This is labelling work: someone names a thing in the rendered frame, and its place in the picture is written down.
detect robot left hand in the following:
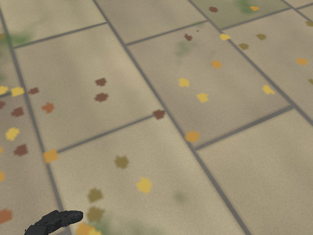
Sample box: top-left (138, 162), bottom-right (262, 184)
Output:
top-left (24, 210), bottom-right (83, 235)

